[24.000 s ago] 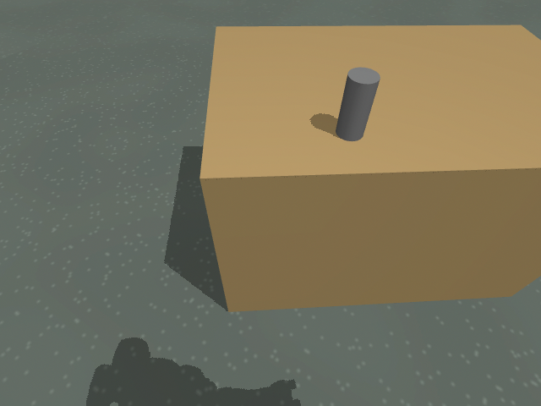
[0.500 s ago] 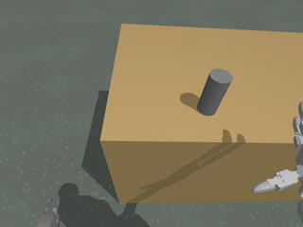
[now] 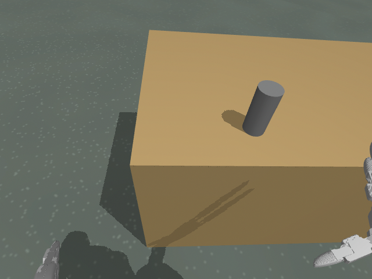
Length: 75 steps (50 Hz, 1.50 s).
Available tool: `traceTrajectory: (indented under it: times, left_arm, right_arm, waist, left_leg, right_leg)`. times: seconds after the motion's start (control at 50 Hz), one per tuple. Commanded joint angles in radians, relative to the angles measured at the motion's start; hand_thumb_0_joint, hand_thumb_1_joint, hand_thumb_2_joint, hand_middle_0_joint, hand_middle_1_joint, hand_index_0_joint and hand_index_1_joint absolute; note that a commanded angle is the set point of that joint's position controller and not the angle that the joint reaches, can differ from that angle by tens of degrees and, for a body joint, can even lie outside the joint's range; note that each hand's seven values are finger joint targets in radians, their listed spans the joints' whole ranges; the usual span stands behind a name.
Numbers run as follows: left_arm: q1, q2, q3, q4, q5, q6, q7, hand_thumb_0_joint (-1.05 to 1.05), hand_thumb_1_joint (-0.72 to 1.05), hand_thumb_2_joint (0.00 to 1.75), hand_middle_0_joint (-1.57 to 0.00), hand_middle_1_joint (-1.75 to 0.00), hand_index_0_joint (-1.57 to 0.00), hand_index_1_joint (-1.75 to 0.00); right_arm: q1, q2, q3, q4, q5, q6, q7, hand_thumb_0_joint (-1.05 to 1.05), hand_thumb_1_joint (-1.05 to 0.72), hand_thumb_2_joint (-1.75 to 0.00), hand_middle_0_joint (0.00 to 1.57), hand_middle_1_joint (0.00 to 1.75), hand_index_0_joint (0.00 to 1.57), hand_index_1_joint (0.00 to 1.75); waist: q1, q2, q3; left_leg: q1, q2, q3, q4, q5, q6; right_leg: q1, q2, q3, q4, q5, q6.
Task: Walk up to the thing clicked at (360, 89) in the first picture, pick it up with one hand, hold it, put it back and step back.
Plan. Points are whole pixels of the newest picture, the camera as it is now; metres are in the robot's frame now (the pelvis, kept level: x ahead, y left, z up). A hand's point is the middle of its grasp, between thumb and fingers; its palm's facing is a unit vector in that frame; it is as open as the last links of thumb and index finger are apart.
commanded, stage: home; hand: right
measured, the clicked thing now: (261, 110) +0.51 -0.23 +0.06
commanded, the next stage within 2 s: none
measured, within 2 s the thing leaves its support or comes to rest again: neither
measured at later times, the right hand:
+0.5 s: hand (308, 226) +0.20 -0.24 +0.04, palm faces +0.21 +0.93 -0.30, open 17.4 cm
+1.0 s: hand (258, 236) +0.22 -0.19 -0.09, palm faces +0.08 +0.97 -0.24, open 17.5 cm
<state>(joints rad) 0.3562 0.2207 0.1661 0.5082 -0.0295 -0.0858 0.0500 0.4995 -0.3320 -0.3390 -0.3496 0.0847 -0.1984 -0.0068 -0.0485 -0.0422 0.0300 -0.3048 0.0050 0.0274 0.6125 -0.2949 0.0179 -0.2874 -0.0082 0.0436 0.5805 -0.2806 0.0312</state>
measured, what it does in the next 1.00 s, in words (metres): stands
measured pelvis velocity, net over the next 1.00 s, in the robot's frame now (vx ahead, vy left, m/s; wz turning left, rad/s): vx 0.04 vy -0.01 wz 0.02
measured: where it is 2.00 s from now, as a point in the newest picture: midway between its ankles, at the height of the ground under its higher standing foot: outside the picture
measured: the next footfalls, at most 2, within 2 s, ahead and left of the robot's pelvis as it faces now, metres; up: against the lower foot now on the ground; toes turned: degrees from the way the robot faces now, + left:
none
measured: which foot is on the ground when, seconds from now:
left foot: down 0.00-1.00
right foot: down 0.00-1.00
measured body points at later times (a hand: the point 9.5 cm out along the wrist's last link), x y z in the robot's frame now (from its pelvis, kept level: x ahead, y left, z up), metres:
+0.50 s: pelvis +0.01 -0.02 +0.01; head +0.04 -0.01 +0.46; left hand +0.17 +0.21 -0.09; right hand +0.18 -0.29 +0.06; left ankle +0.02 +0.10 -0.73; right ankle +0.02 -0.14 -0.73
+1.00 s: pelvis +0.04 -0.01 +0.00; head +0.07 -0.01 +0.45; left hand +0.18 +0.23 -0.10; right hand +0.21 -0.24 -0.07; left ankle +0.02 +0.10 -0.73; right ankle +0.02 -0.14 -0.73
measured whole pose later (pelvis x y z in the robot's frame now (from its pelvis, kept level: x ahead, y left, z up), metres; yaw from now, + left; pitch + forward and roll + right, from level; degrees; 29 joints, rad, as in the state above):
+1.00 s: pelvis +0.04 -0.01 +0.00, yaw +1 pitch +3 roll +0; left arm 0.22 0.21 0.00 0.67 0.01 -0.06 0.06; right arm 0.26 -0.17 -0.02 0.46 0.01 -0.09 -0.09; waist 0.00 -0.01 0.02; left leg -0.30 0.00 0.01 0.56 -0.31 0.00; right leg -0.29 -0.01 0.02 0.56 -0.32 0.01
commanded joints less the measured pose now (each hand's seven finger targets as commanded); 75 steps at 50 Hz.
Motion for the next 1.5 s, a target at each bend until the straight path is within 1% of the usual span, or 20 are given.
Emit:
traceTrajectory:
  times: [0.0,0.18,0.22,0.24,0.28,0.32,0.36,0.48,0.58,0.6,0.62,0.66,0.82,0.9,1.02,1.2,1.22,1.28,1.38,1.48]
  left_arm:
    - [-0.270,0.184,0.070,-0.246,0.016,-0.089,0.031,0.00,-0.56,0.08,-0.05,-0.05,-0.04,-0.06]
    - [-0.006,-0.030,-0.136,-0.173,0.003,-0.067,0.019,0.00,-0.08,0.45,-0.12,-0.17,-0.12,-0.17]
    - [-0.051,-0.026,-0.142,-0.150,0.005,-0.071,0.009,0.00,0.08,0.46,-0.12,-0.17,-0.12,-0.17]
    - [-0.067,0.051,-0.079,-0.156,0.005,-0.077,0.014,0.00,0.16,0.50,-0.13,-0.18,-0.13,-0.18]
    - [-0.063,0.053,-0.080,-0.085,-0.001,-0.080,0.001,0.00,0.32,0.57,-0.14,-0.20,-0.14,-0.20]
    - [-0.052,0.137,0.009,-0.062,-0.001,-0.091,0.000,0.00,0.39,0.60,-0.15,-0.21,-0.15,-0.21]
    - [-0.102,0.148,0.004,-0.106,0.005,-0.101,-0.006,0.00,0.48,0.66,-0.16,-0.22,-0.16,-0.23]
    - [-0.289,0.036,-0.119,-0.137,0.016,-0.096,0.001,0.00,0.84,0.87,-0.20,-0.29,-0.19,-0.29]
    - [-0.269,0.014,-0.154,-0.074,0.022,-0.080,0.020,0.00,0.90,0.90,-0.20,-0.30,-0.20,-0.30]
    - [-0.237,0.051,-0.126,-0.056,0.023,-0.075,0.027,0.00,0.90,0.90,-0.20,-0.30,-0.20,-0.30]
    - [-0.144,0.160,-0.090,0.022,0.037,-0.067,0.028,0.00,0.90,0.90,-0.20,-0.30,-0.20,-0.30]
    - [-0.156,0.110,-0.125,0.038,0.038,-0.065,0.023,0.00,0.90,0.90,-0.20,-0.30,-0.20,-0.30]
    - [-0.198,0.103,-0.135,0.028,0.036,-0.046,0.030,0.00,0.90,0.90,-0.20,-0.30,-0.20,-0.30]
    - [-0.192,0.107,-0.129,0.010,0.034,-0.037,0.029,0.00,0.90,0.90,-0.20,-0.30,-0.20,-0.30]
    - [-0.188,0.108,-0.123,0.009,0.029,0.001,0.017,0.00,0.90,0.90,-0.20,-0.30,-0.20,-0.30]
    - [-0.200,0.117,-0.121,-0.003,0.017,0.036,0.019,0.00,0.90,0.90,-0.20,-0.30,-0.20,-0.30]
    - [-0.145,0.267,-0.080,0.126,0.083,0.038,-0.003,0.00,0.90,0.90,-0.20,-0.30,-0.20,-0.30]
    - [-0.144,0.244,-0.087,0.149,0.073,0.046,-0.022,0.00,0.90,0.90,-0.20,-0.30,-0.20,-0.30]
    - [-0.204,0.265,-0.102,0.219,0.061,0.056,-0.044,0.00,0.90,0.90,-0.20,-0.30,-0.20,-0.30]
    - [-0.207,0.287,-0.113,0.304,0.056,0.056,-0.050,0.00,0.90,0.90,-0.20,-0.30,-0.20,-0.30]
  right_arm:
    - [-0.060,-0.261,-0.227,-0.203,-0.002,-0.110,-0.058,0.00,0.55,-0.05,0.05,0.06,0.05,0.06]
    - [-0.107,-0.166,-0.131,0.043,-0.010,-0.147,-0.024,0.00,0.53,-0.07,0.05,0.06,0.05,0.06]
    - [-0.135,-0.119,-0.056,0.002,-0.011,-0.149,-0.007,0.00,0.53,-0.07,0.06,0.06,0.06,0.06]
    - [-0.135,-0.165,-0.093,-0.007,-0.008,-0.145,-0.009,0.00,0.53,-0.07,0.05,0.06,0.05,0.06]
    - [-0.116,-0.077,0.005,-0.005,-0.006,-0.131,0.006,0.00,0.51,-0.08,0.06,0.06,0.06,0.06]
    - [-0.113,-0.090,-0.003,-0.028,-0.013,-0.120,0.004,0.00,0.55,-0.06,0.05,0.05,0.05,0.05]
    - [-0.087,-0.107,-0.014,-0.023,-0.025,-0.107,-0.001,0.00,0.53,-0.07,0.06,0.06,0.06,0.06]
    - [-0.044,-0.012,0.130,0.157,-0.048,-0.076,-0.024,0.00,0.58,-0.04,0.05,0.05,0.05,0.05]
    - [-0.105,0.033,0.238,0.335,-0.064,-0.054,-0.033,0.00,0.60,-0.03,0.05,0.05,0.05,0.05]
    - [-0.090,0.021,0.234,0.372,-0.068,-0.045,-0.035,0.00,0.57,-0.05,0.05,0.05,0.05,0.05]
    - [-0.067,-0.048,0.116,0.365,-0.066,-0.042,-0.072,0.00,0.61,-0.02,0.05,0.04,0.05,0.04]
    - [-0.072,0.051,0.240,0.517,-0.077,-0.013,-0.064,0.00,0.57,-0.04,0.05,0.05,0.05,0.05]
    - [-0.322,0.034,0.255,0.630,-0.079,0.024,-0.086,0.00,0.57,-0.04,0.05,0.05,0.05,0.05]
    - [-0.267,0.028,0.260,0.617,-0.078,0.047,-0.099,0.00,0.57,-0.04,0.05,0.05,0.05,0.05]
    - [-0.208,0.084,0.295,0.733,-0.081,0.089,-0.101,0.00,0.55,-0.05,0.05,0.05,0.05,0.05]
    - [-0.309,0.034,0.272,0.665,-0.074,0.102,-0.104,0.00,0.57,-0.04,0.05,0.05,0.05,0.05]
    - [-0.240,-0.186,0.234,0.885,-0.149,0.111,-0.076,0.00,0.54,-0.06,0.05,0.05,0.05,0.05]
    - [-0.238,-0.156,0.246,0.928,-0.135,0.117,-0.046,0.00,0.58,-0.04,0.05,0.05,0.05,0.05]
    - [-0.330,-0.149,0.286,1.036,-0.119,0.120,-0.020,0.00,0.58,-0.04,0.05,0.05,0.05,0.05]
    - [-0.340,-0.191,0.295,1.148,-0.115,0.130,-0.013,0.00,0.58,-0.04,0.05,0.05,0.05,0.05]
  waist:
    - [-0.050,0.048,-0.196]
    - [-0.023,0.150,0.033]
    - [-0.007,0.063,0.043]
    - [0.002,0.051,0.033]
    - [0.021,-0.035,0.060]
    - [0.036,-0.063,-0.006]
    - [0.027,-0.070,-0.067]
    - [-0.007,0.040,-0.156]
    - [0.025,0.012,-0.162]
    - [0.031,0.009,-0.179]
    - [0.029,-0.003,-0.174]
    - [0.058,0.025,-0.115]
    - [0.063,-0.001,-0.175]
    - [0.035,0.014,-0.300]
    - [0.041,0.090,-0.184]
    - [0.045,0.039,-0.166]
    - [0.050,0.012,-0.211]
    - [0.057,0.024,-0.247]
    - [0.059,0.060,-0.083]
    - [0.057,0.044,-0.046]
  left_leg:
    - [0.118,0.023,-0.001,-0.146,0.056,-0.021]
    - [0.022,0.043,-0.040,-0.267,-0.115,-0.033]
    - [0.010,0.036,-0.028,-0.246,-0.057,-0.030]
    - [0.021,0.026,-0.011,-0.230,-0.024,-0.030]
    - [0.010,0.007,0.020,-0.197,0.004,-0.019]
    - [0.034,-0.005,0.041,-0.171,0.074,-0.009]
    - [0.066,-0.011,0.048,-0.166,0.106,-0.005]
    - [0.131,-0.012,0.050,-0.154,0.179,-0.007]
    - [0.116,-0.002,0.026,-0.155,0.181,-0.009]
    - [0.112,-0.005,0.029,-0.146,0.207,-0.008]
    - [0.119,-0.020,0.026,-0.147,0.215,-0.004]
    - [0.089,-0.024,0.032,-0.139,0.225,-0.004]
    - [0.066,-0.012,0.012,-0.109,0.233,-0.007]
    - [0.159,-0.006,0.009,-0.080,0.412,-0.014]
    - [0.118,-0.019,0.026,-0.091,0.385,-0.013]
    - [0.095,-0.012,0.005,-0.115,0.304,-0.016]
    - [0.157,0.090,-0.087,-0.037,0.519,0.025]
    - [0.167,0.099,-0.095,-0.054,0.548,0.040]
    - [0.064,0.093,-0.113,-0.168,0.230,0.029]
    - [0.098,0.095,-0.123,-0.197,0.256,0.023]
  right_leg:
    - [0.007,0.030,-0.054,-0.075,0.084,-0.046]
    - [0.043,0.027,-0.076,-0.139,0.026,-0.042]
    - [0.054,0.035,-0.081,-0.162,0.036,-0.040]
    - [0.058,0.030,-0.077,-0.178,0.040,-0.044]
    - [0.043,0.025,-0.069,-0.213,0.009,-0.044]
    - [0.085,0.013,-0.051,-0.216,0.069,-0.036]
    - [0.108,0.006,-0.041,-0.203,0.118,-0.030]
    - [0.095,-0.006,-0.030,-0.161,0.225,-0.031]
    - [0.071,0.008,-0.056,-0.145,0.187,-0.037]
    - [0.088,0.005,-0.054,-0.143,0.218,-0.034]
    - [0.111,0.007,-0.050,-0.130,0.210,-0.034]
    - [0.079,0.002,-0.050,-0.122,0.227,-0.032]
    - [0.054,0.012,-0.060,-0.078,0.208,-0.040]
    - [0.107,0.016,-0.066,-0.047,0.373,-0.037]
    - [0.056,0.004,-0.065,-0.066,0.362,-0.036]
    - [0.081,0.010,-0.082,-0.086,0.270,-0.042]
    - [0.104,-0.079,0.011,-0.023,0.479,-0.061]
    - [0.141,-0.081,0.013,-0.012,0.436,-0.067]
    - [0.086,-0.072,0.027,-0.103,0.158,-0.065]
    - [0.113,-0.086,0.048,-0.166,0.182,-0.067]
